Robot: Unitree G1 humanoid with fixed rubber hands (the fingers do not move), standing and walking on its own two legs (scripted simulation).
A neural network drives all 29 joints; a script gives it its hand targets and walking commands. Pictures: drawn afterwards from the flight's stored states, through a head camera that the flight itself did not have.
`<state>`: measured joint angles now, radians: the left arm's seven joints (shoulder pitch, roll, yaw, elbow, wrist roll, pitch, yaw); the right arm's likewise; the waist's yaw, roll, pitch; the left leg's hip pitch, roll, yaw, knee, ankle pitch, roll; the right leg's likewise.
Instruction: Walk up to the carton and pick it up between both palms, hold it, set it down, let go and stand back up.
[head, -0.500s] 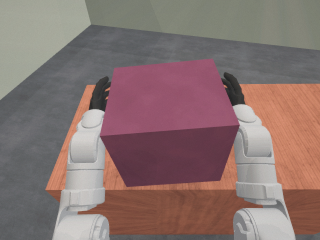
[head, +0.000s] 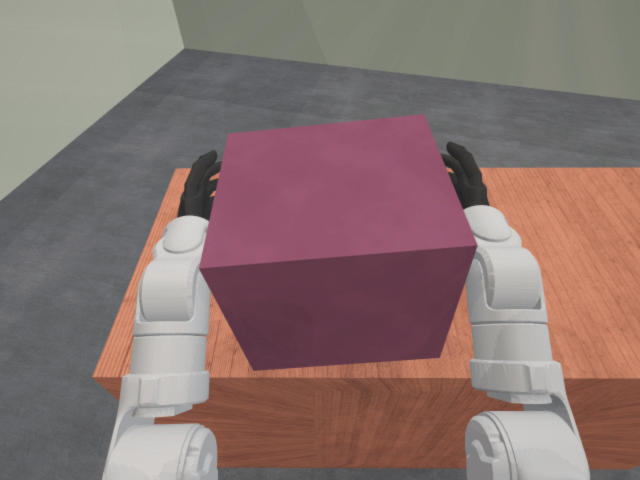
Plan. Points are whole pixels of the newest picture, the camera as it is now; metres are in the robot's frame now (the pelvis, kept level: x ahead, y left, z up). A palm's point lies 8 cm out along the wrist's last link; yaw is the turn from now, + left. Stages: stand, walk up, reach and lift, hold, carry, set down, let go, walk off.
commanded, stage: hold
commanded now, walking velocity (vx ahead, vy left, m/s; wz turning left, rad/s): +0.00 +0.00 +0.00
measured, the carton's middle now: (335, 247) +0.33 -0.01 +0.14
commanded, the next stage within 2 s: none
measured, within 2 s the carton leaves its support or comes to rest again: neither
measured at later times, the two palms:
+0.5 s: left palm (199, 218) +0.37 +0.14 +0.16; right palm (467, 208) +0.37 -0.17 +0.16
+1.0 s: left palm (196, 218) +0.37 +0.15 +0.16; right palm (465, 207) +0.36 -0.16 +0.17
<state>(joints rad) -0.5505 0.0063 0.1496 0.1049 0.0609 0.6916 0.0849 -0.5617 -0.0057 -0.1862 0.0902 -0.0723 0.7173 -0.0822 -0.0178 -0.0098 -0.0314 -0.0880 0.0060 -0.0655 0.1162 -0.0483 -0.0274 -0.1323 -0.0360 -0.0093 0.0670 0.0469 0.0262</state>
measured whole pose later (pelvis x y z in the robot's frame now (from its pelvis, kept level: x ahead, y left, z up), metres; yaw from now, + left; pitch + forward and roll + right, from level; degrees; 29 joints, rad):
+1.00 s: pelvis +0.00 +0.00 +0.00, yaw +0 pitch +1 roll +0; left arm -0.56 0.01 0.15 0.11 0.05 0.69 0.09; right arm -0.57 -0.01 -0.19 0.10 -0.06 0.71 -0.09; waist -0.01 -0.01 -0.03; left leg -0.10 0.01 -0.06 0.12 -0.05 -0.03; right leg -0.14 -0.03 -0.01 0.07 0.04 0.03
